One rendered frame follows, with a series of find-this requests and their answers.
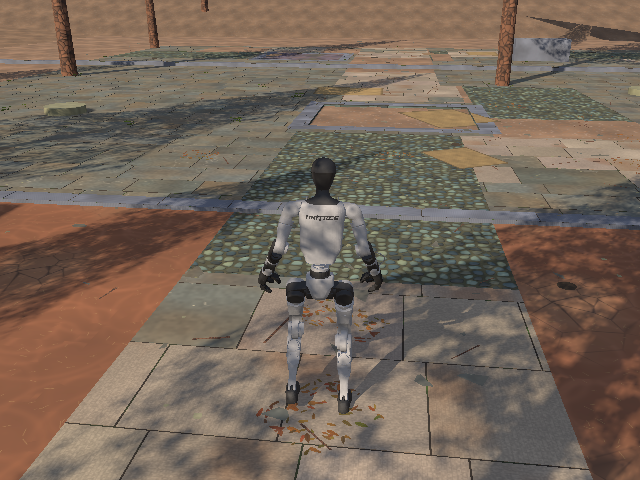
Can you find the robot right forearm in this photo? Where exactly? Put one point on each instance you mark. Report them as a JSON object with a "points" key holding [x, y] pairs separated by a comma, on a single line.
{"points": [[371, 263]]}

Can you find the robot left forearm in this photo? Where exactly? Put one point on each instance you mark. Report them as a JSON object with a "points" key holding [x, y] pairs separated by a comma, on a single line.
{"points": [[271, 261]]}

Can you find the robot right foot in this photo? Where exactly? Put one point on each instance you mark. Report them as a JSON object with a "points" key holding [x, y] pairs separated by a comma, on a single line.
{"points": [[343, 406]]}

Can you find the robot left foot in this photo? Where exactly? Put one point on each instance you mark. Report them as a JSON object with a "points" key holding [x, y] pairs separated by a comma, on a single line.
{"points": [[291, 395]]}

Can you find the right robot hand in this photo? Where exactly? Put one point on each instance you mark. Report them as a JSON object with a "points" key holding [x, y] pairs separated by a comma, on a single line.
{"points": [[369, 278]]}

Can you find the left robot hand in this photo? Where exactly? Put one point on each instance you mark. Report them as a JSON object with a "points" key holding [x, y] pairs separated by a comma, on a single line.
{"points": [[263, 279]]}

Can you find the robot foot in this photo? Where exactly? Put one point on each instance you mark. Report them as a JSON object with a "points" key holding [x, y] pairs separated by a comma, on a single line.
{"points": [[343, 406], [291, 395]]}

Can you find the right robot upper arm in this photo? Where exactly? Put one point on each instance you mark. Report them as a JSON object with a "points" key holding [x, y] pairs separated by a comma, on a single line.
{"points": [[353, 211]]}

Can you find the left robot upper arm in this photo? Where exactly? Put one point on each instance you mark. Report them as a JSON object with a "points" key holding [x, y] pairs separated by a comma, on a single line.
{"points": [[291, 209]]}

